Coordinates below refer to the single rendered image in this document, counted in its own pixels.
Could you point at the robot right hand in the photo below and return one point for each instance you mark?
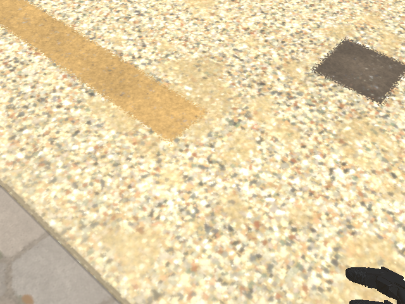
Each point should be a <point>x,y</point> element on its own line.
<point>384,280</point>

